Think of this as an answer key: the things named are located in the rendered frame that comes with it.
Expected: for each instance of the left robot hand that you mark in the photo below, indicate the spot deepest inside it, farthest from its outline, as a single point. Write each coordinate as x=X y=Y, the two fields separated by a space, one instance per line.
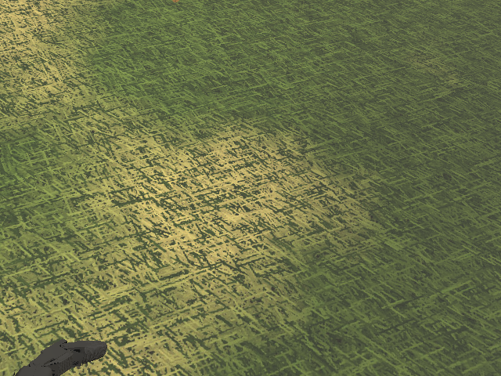
x=62 y=356

